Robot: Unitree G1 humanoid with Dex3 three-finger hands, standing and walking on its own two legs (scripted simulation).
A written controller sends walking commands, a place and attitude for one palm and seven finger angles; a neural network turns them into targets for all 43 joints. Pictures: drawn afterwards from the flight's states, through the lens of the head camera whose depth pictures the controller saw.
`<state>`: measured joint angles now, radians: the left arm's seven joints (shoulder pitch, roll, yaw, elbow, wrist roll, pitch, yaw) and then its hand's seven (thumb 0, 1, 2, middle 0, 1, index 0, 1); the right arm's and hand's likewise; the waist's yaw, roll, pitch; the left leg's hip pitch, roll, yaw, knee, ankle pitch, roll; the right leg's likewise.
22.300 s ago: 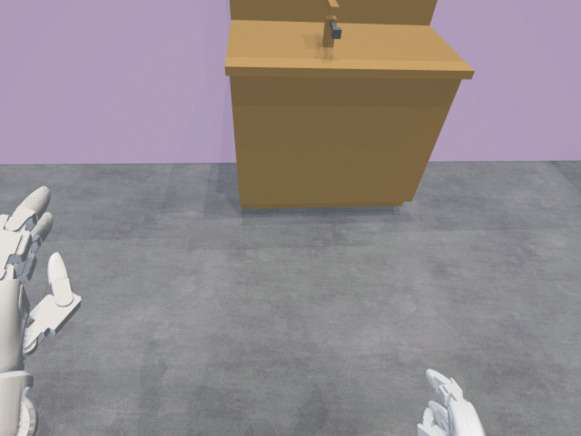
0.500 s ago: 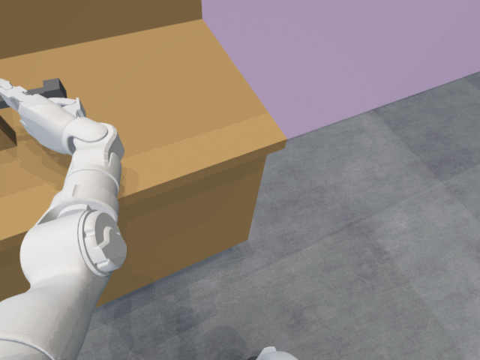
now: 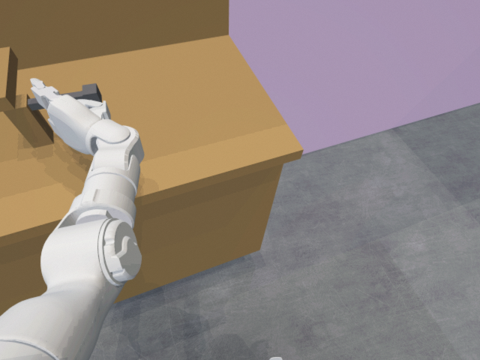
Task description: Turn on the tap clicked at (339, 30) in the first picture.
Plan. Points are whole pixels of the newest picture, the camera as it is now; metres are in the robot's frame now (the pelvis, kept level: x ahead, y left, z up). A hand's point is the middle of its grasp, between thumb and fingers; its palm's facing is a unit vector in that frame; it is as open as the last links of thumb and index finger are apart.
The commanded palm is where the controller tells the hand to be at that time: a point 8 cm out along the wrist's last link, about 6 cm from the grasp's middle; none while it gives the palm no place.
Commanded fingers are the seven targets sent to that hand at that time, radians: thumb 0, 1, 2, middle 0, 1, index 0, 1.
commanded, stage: lift the hand up off the lever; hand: left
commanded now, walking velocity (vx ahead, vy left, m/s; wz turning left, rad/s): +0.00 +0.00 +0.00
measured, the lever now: (92, 95) +0.57 +0.25 +0.10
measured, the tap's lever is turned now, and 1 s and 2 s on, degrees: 86 86 86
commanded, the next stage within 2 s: draw the hand back beside the body in 1.56 s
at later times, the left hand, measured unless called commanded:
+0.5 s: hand (94, 102) +0.50 +0.21 +0.14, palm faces +0.81 -0.57 -0.13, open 7.8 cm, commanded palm +0.45 +0.22 +0.15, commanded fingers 0.00 0.90 0.90 -0.15 -0.15 -0.15 -0.15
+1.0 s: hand (90, 94) +0.50 +0.21 +0.16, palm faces +0.81 -0.58 -0.10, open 7.8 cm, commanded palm +0.44 +0.22 +0.17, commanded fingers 0.00 0.90 0.90 -0.15 -0.15 -0.15 -0.15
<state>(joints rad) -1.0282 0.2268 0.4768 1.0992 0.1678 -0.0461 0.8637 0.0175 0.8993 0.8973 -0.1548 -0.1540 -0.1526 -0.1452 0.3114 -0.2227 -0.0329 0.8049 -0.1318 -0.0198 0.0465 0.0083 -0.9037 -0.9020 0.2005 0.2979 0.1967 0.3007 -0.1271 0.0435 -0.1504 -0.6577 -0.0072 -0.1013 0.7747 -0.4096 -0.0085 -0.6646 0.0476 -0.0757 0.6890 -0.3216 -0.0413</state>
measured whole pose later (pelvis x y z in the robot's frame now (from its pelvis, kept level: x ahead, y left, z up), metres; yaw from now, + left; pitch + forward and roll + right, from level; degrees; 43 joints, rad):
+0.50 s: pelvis -0.02 -0.01 +0.00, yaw -1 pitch +16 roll -2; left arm -1.05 0.31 0.53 1.13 0.18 -0.01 0.86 0.02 0.90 0.90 -0.16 -0.15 -0.15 -0.15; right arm 0.36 -0.24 -0.03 0.82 -0.12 -0.04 0.03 0.01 -0.90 -0.90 0.20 0.30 0.20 0.30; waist -0.15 0.05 -0.14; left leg -0.64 0.01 -0.09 0.74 -0.37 -0.02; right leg -0.65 0.06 -0.06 0.65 -0.27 -0.05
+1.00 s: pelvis -0.01 +0.00 +0.01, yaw -1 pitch +14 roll -2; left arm -1.02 0.24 0.51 1.03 0.16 0.03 0.87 0.02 0.90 0.90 -0.16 -0.15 -0.15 -0.15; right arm 0.33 -0.22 -0.03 0.82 -0.11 -0.04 0.03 0.01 -0.90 -0.90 0.20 0.30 0.20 0.30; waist -0.12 0.05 -0.14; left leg -0.57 0.00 -0.07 0.70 -0.37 -0.01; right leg -0.59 0.05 -0.05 0.62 -0.27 -0.04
